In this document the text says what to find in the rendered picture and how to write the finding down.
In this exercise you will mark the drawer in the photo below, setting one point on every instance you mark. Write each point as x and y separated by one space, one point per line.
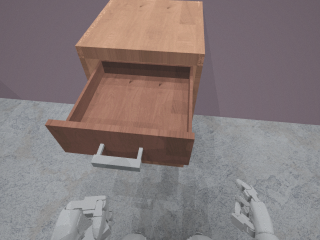
129 105

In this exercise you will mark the right robot hand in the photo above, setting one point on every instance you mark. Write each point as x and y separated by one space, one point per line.
255 218

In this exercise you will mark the cabinet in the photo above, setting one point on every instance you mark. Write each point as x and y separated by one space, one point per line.
147 31

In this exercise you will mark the handle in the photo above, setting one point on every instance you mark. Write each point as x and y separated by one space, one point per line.
118 163

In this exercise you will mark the left robot hand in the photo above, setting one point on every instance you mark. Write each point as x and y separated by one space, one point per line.
89 217

